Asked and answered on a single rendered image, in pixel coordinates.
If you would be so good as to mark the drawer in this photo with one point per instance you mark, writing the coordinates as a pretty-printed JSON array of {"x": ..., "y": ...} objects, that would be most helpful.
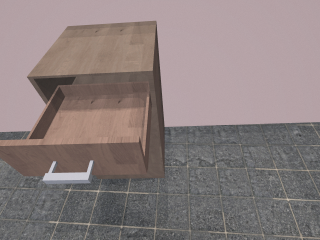
[{"x": 108, "y": 123}]

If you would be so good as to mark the cabinet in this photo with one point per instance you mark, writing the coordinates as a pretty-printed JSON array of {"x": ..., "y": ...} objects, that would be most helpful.
[{"x": 109, "y": 53}]

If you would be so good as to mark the handle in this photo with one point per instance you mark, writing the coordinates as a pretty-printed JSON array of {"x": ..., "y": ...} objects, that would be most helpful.
[{"x": 68, "y": 177}]

